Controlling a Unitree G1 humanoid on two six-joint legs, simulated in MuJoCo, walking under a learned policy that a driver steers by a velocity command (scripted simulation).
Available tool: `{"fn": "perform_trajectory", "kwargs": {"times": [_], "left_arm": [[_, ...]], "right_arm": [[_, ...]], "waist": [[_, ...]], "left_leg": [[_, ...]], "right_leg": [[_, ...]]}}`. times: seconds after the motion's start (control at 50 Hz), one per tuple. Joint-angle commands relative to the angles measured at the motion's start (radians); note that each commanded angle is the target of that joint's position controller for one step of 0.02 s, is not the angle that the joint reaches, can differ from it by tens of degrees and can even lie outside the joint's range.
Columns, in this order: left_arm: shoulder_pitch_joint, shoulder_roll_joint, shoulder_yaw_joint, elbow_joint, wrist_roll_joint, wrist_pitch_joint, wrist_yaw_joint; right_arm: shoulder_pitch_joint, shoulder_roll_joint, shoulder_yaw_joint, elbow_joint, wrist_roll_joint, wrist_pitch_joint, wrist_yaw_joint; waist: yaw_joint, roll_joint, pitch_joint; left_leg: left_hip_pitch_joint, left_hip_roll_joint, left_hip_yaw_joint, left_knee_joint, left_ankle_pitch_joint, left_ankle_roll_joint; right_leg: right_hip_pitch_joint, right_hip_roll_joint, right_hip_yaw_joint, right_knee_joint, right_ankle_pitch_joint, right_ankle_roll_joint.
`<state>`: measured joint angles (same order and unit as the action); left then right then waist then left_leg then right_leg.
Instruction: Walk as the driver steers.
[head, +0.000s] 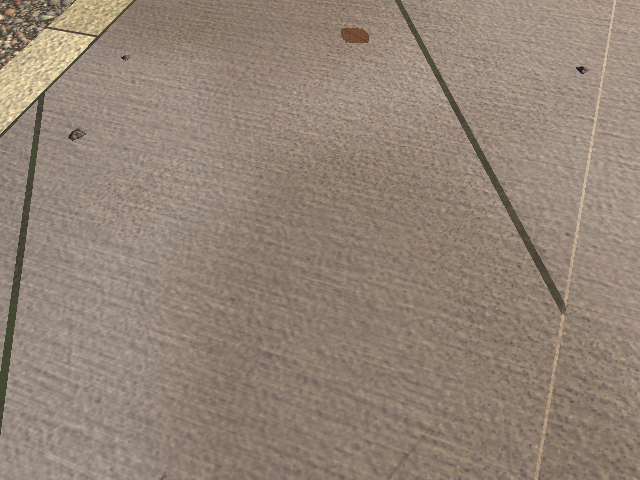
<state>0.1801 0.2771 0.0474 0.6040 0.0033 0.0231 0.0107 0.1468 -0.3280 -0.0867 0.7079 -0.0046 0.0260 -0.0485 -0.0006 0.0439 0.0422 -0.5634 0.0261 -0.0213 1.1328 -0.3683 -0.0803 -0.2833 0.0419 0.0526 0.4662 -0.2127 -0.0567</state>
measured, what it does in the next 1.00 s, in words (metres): steps on the spot, turning left: left foot, then left foot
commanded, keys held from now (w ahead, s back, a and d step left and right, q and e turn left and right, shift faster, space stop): no key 0.10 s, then q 0.62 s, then w+q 0.10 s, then w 0.18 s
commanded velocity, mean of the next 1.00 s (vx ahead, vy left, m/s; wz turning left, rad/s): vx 0.06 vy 0.00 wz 0.29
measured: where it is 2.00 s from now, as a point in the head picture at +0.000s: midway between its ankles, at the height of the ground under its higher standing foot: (289, 434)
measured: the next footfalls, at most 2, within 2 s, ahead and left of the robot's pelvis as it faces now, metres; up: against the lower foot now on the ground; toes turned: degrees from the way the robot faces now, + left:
left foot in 0.22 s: +0.05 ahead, +0.15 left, +0.00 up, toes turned -1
left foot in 0.72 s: +0.00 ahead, +0.17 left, +0.00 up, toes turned +17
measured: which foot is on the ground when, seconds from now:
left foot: up 0.00-0.20, down 0.22-0.44, up 0.46-0.70, down 0.72-1.00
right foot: down 0.00-0.72, up 0.74-1.00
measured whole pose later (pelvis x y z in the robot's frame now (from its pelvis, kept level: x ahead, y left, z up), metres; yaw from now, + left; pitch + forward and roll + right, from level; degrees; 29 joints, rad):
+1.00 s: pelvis +0.02 +0.09 +0.01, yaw +22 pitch +2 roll -2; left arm 0.16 0.32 0.09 0.73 0.00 -0.05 0.00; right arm 0.35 -0.26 -0.03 0.64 0.00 -0.04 -0.01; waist -0.02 -0.02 -0.02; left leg -0.17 -0.04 -0.08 0.34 -0.21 0.07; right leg -0.56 -0.03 0.03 0.85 -0.13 0.04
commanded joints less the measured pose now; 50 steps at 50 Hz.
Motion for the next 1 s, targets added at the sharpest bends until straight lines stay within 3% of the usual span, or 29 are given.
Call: {"fn": "perform_trajectory", "kwargs": {"times": [0.02,0.1,0.16,0.2,0.22,0.24,0.26,0.28,0.3,0.34,0.38,0.42,0.44,0.46,0.48,0.5,0.52,0.54,0.6,0.66,0.7,0.72,0.74,0.76,0.78,0.8,0.84,0.9,1.0], "left_arm": [[-0.041,0.121,0.026,-0.061,0.005,-0.017,0.013],[-0.04,0.137,0.028,-0.041,0.008,-0.014,0.009],[-0.051,0.08,0.003,-0.01,0.015,-0.019,-0.004],[-0.056,0.077,-0.002,0.015,0.008,-0.024,-0.008],[-0.023,0.09,0.002,0.029,0.012,-0.031,-0.007],[0.006,0.11,0.01,0.029,0.025,-0.036,-0.004],[0.018,0.104,0.014,0.021,0.028,-0.039,0.0],[-0.034,0.115,0.016,0.015,0.031,-0.035,0.01],[-0.056,0.103,0.02,0.007,0.026,-0.029,0.017],[-0.042,0.086,0.026,0.003,0.019,-0.011,0.025],[-0.026,0.074,0.033,-0.003,0.015,-0.005,0.022],[-0.001,0.084,0.045,-0.002,0.014,-0.004,0.016],[0.026,0.102,0.053,0.004,0.014,-0.004,0.015],[0.04,0.136,0.061,0.007,0.014,-0.006,0.013],[0.021,0.132,0.058,-0.005,0.018,-0.016,0.016],[0.024,0.122,0.051,-0.014,0.023,-0.028,0.021],[-0.012,0.121,0.049,-0.022,0.019,-0.035,0.026],[-0.054,0.136,0.054,-0.022,0.007,-0.039,0.028],[-0.077,0.159,0.063,-0.01,0.001,-0.025,0.03],[-0.037,0.182,0.073,0.011,-0.012,-0.009,0.025],[-0.022,0.167,0.07,0.027,-0.033,-0.006,0.022],[0.031,0.125,0.061,0.048,-0.022,-0.007,0.016],[0.022,0.053,0.037,0.009,0.038,-0.006,0.01],[-0.083,0.104,0.048,-0.035,0.024,-0.019,0.012],[-0.123,0.134,0.058,-0.042,-0.009,-0.028,0.009],[-0.124,0.153,0.066,-0.036,-0.018,-0.038,0.004],[-0.096,0.151,0.072,-0.005,-0.002,-0.052,0.004],[-0.067,0.115,0.062,0.035,-0.003,-0.075,-0.01],[-0.141,0.084,0.043,0.04,-0.009,-0.098,-0.02]], "right_arm": [[-0.009,-0.042,-0.003,-0.061,0.005,-0.011,0.001],[-0.039,-0.029,0.012,-0.069,0.004,-0.015,0.009],[-0.007,-0.018,0.021,-0.049,0.008,-0.02,0.021],[0.022,-0.014,0.026,-0.037,0.003,-0.029,0.027],[0.015,-0.058,0.02,-0.048,-0.009,-0.033,0.027],[0.008,-0.123,0.01,-0.071,-0.011,-0.035,0.024],[-0.008,-0.165,-0.006,-0.059,0.01,-0.034,0.026],[-0.016,-0.127,-0.003,-0.072,0.02,-0.035,0.031],[-0.02,-0.094,0.006,-0.075,0.013,-0.037,0.031],[-0.026,-0.093,0.006,-0.094,0.011,-0.038,0.027],[-0.01,-0.096,0.002,-0.11,0.013,-0.034,0.02],[-0.015,-0.084,0.003,-0.137,0.017,-0.025,0.016],[-0.014,-0.069,0.006,-0.151,0.017,-0.021,0.015],[0.001,-0.055,0.009,-0.161,0.016,-0.016,0.017],[0.0,-0.066,0.002,-0.168,0.01,-0.01,0.02],[-0.012,-0.094,-0.012,-0.173,0.014,-0.004,0.024],[0.002,-0.088,-0.015,-0.166,0.022,0.005,0.026],[0.013,-0.064,-0.007,-0.163,0.025,0.014,0.028],[-0.011,-0.015,0.016,-0.177,0.021,0.02,0.044],[0.006,-0.039,0.008,-0.188,0.031,0.019,0.067],[0.088,-0.057,-0.009,-0.161,0.024,0.021,0.068],[0.122,-0.112,-0.029,-0.157,0.018,0.019,0.058],[0.163,-0.23,-0.054,-0.183,0.016,0.013,0.038],[0.196,-0.241,-0.05,-0.198,-0.013,-0.014,0.052],[0.186,-0.197,-0.04,-0.186,-0.009,-0.036,0.059],[0.154,-0.154,-0.028,-0.176,0.009,-0.047,0.056],[0.095,-0.119,-0.009,-0.182,0.014,-0.049,0.04],[0.126,-0.087,0.005,-0.166,-0.003,-0.068,0.028],[0.19,-0.111,-0.004,-0.113,0.009,-0.089,0.03]], "waist": [[0.0,-0.169,-0.139],[0.028,-0.191,-0.102],[0.026,-0.181,-0.096],[-0.01,-0.145,-0.076],[-0.001,-0.109,-0.077],[0.032,-0.033,-0.087],[0.065,0.094,-0.087],[0.029,0.106,-0.079],[0.028,0.124,-0.085],[0.028,0.131,-0.08],[0.024,0.098,-0.088],[0.025,0.004,-0.086],[0.026,-0.081,-0.091],[0.019,-0.197,-0.096],[0.024,-0.254,-0.106],[0.033,-0.176,-0.103],[0.008,-0.109,-0.1],[-0.011,-0.102,-0.081],[0.008,-0.156,-0.094],[0.019,-0.193,-0.141],[-0.017,-0.164,-0.156],[-0.013,-0.038,-0.139],[0.006,0.271,-0.131],[-0.076,0.221,-0.199],[-0.073,0.13,-0.142],[-0.05,0.102,-0.08],[-0.013,0.09,-0.045],[-0.008,0.077,-0.073],[-0.052,0.09,-0.032]], "left_leg": [[-0.004,0.02,-0.026,-0.102,0.058,-0.01],[0.12,0.024,-0.018,-0.32,0.015,-0.002],[0.25,0.032,-0.006,-0.484,0.018,0.012],[0.366,0.014,0.01,-0.693,0.187,0.037],[0.401,0.038,-0.034,-0.705,0.307,0.054],[0.407,0.1,-0.102,-0.676,0.503,0.083],[0.349,0.103,-0.133,-0.66,0.446,0.139],[0.282,0.102,-0.169,-0.698,0.355,0.167],[0.257,0.113,-0.202,-0.717,0.321,0.174],[0.227,0.115,-0.241,-0.708,0.309,0.181],[0.197,0.099,-0.252,-0.674,0.284,0.18],[0.126,0.044,-0.202,-0.58,0.234,0.147],[0.07,-0.003,-0.139,-0.484,0.182,0.115],[0.022,-0.047,-0.053,-0.355,0.077,0.082],[-0.024,-0.024,-0.022,-0.154,-0.197,0.059],[-0.067,0.001,-0.05,0.025,-0.262,0.046],[-0.08,0.024,-0.07,0.087,-0.239,0.038],[-0.079,0.052,-0.072,0.035,-0.182,0.035],[0.065,0.049,0.022,-0.176,-0.087,0.032],[0.174,0.013,0.083,-0.392,-0.02,0.05],[0.323,-0.043,0.123,-0.608,0.136,0.094],[0.437,-0.008,0.016,-0.699,0.3,0.136],[0.589,0.267,-0.393,-0.727,0.562,0.264],[0.521,0.366,-0.608,-0.823,0.286,0.444],[0.516,0.319,-0.574,-0.88,-0.036,0.424],[0.481,0.277,-0.533,-0.908,-0.25,0.368],[0.434,0.216,-0.454,-0.929,-0.238,0.314],[0.454,0.17,-0.358,-0.955,-0.089,0.295],[0.482,0.163,-0.285,-0.971,0.042,0.288]], "right_leg": [[0.15,-0.221,0.192,-0.128,0.333,-0.165],[0.094,-0.224,0.227,-0.145,0.154,-0.178],[0.058,-0.226,0.225,-0.144,0.076,-0.172],[0.02,-0.196,0.197,-0.118,0.043,-0.127],[0.013,-0.169,0.184,-0.093,0.034,-0.086],[0.011,-0.115,0.14,-0.032,-0.01,-0.046],[0.018,-0.038,0.046,-0.019,-0.04,-0.005],[0.06,-0.013,-0.006,0.035,-0.037,0.026],[0.075,-0.008,-0.031,0.069,-0.032,0.034],[0.07,-0.009,-0.044,0.096,-0.026,0.027],[0.077,-0.02,-0.042,0.093,-0.032,0.009],[0.105,-0.078,0.002,0.027,-0.026,-0.027],[0.137,-0.154,0.083,-0.04,-0.006,-0.073],[0.158,-0.297,0.218,-0.122,0.076,-0.155],[0.158,-0.429,0.319,-0.152,0.214,-0.243],[0.156,-0.479,0.342,-0.156,0.33,-0.291],[0.153,-0.461,0.28,-0.144,0.353,-0.272],[0.142,-0.414,0.195,-0.145,0.326,-0.226],[0.104,-0.306,-0.011,-0.117,0.367,-0.162],[0.146,-0.325,-0.053,-0.062,0.37,-0.146],[0.102,-0.303,-0.103,0.045,0.249,-0.08],[-0.018,-0.246,-0.176,0.203,0.082,-0.004],[-0.349,-0.116,-0.234,0.547,-0.45,0.103],[-0.458,-0.04,-0.033,0.706,-0.476,0.113],[-0.519,-0.068,0.014,0.742,-0.378,0.097],[-0.546,-0.091,0.019,0.707,-0.269,0.077],[-0.508,-0.106,0.016,0.644,-0.119,0.081],[-0.444,-0.09,-0.013,0.56,0.036,0.091],[-0.384,-0.082,-0.017,0.272,0.127,0.103]]}}
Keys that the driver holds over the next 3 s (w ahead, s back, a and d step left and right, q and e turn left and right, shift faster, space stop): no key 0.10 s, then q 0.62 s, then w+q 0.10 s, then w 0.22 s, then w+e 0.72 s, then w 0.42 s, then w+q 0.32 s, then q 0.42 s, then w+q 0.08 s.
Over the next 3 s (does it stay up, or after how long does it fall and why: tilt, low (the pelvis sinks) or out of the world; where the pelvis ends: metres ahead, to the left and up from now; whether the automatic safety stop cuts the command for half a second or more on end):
stays up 0.97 0.16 -0.01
